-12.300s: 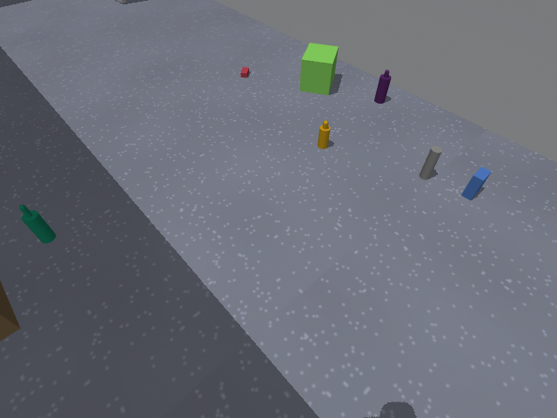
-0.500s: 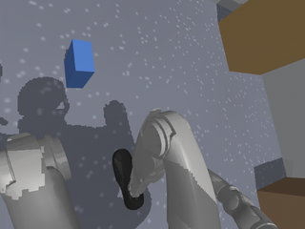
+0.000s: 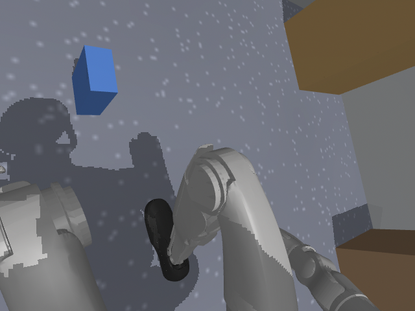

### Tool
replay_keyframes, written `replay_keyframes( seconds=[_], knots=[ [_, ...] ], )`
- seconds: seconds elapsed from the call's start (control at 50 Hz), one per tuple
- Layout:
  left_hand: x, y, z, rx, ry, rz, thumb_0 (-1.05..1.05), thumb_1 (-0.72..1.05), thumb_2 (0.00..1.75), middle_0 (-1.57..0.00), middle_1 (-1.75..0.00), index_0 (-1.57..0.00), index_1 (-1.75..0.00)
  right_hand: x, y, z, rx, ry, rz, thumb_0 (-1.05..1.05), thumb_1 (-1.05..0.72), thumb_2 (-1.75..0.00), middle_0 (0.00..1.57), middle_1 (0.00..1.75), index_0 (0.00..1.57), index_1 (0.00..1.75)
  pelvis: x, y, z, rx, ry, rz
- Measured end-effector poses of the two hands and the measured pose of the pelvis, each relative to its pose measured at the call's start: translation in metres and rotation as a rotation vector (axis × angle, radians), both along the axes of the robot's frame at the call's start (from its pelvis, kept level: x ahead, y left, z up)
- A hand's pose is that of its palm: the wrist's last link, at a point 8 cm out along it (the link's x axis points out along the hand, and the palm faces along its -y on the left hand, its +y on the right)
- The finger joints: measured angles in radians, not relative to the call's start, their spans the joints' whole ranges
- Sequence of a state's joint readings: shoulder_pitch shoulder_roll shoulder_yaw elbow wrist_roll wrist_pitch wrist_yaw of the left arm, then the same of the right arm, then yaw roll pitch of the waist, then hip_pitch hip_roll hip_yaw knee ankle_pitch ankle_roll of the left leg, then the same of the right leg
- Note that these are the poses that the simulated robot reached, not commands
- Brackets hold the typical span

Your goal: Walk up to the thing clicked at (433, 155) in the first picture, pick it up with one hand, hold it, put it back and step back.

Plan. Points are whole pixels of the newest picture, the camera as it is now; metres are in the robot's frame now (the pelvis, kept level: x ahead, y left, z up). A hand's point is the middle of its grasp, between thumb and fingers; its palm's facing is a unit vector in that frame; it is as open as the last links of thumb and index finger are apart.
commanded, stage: close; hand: left
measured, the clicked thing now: out of the picture +0.47 +0.28 -0.19
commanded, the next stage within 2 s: settle in 0.66 s
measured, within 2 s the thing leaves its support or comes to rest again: leaves its support in 1.06 s
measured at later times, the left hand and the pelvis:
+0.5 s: hand out of the picture +0.44 +0.28 -0.18, palm faces +0.32 -0.95 -0.02, open 10.8 cm; pelvis +0.00 +0.00 +0.00, yaw -1 degrees
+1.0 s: hand out of the picture +0.45 +0.28 -0.18, palm faces +0.31 -0.95 -0.02, open 8.8 cm; pelvis +0.00 +0.00 +0.01, yaw -1 degrees
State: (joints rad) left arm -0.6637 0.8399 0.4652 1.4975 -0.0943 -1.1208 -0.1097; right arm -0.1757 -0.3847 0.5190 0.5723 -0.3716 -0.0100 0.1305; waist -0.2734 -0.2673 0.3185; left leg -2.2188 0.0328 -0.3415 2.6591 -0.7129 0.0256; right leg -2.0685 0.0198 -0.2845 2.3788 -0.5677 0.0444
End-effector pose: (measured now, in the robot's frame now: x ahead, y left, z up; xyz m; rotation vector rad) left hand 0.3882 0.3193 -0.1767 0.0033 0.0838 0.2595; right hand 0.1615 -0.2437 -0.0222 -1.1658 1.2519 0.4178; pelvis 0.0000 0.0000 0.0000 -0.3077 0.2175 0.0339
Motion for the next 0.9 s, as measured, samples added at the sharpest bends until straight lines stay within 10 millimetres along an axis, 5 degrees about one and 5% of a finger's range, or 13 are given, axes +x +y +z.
replay_keyframes(
  seconds=[0.16, 0.62, 0.9],
  knots=[
    [0.003, -0.001, -0.002, -0.013, -0.020, 0.053, -0.01, -0.35, 0.17, -0.14, -0.12, -0.12, -0.12, 0.002, 0.004, 0.002, -0.008, 0.009, 0.018, 0.00, -0.91, -0.90, 0.20, 0.30, 0.21, 0.30, 0.000, 0.000, 0.000, -0.007, -0.006, -0.004],
    [0.017, 0.004, -0.002, 0.019, -0.017, 0.055, 0.00, 0.25, 0.63, -0.64, -0.61, -0.63, -0.61, -0.004, 0.001, 0.006, -0.038, 0.044, 0.008, 0.00, -0.89, -0.89, 0.20, 0.30, 0.21, 0.30, 0.001, 0.001, 0.003, -0.018, 0.001, -0.013],
    [0.024, 0.008, -0.003, 0.020, -0.011, 0.052, -0.02, -0.08, 0.81, -0.76, -0.95, -0.77, -0.97, -0.002, 0.001, 0.007, -0.048, 0.050, 0.004, 0.00, -0.90, -0.89, 0.20, 0.30, 0.20, 0.30, 0.002, 0.002, 0.005, -0.024, 0.009, -0.016]
  ],
)
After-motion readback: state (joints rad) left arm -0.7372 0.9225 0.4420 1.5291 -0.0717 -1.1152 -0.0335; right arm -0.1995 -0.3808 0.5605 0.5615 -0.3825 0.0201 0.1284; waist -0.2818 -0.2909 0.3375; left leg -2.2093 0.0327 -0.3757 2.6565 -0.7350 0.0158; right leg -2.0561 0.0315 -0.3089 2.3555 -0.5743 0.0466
